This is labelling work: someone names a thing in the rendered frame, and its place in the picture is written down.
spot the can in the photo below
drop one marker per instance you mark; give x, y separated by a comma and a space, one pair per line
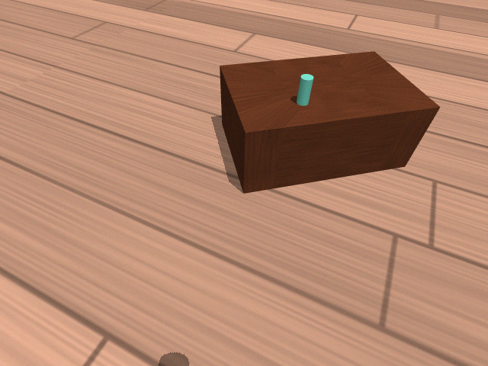
306, 82

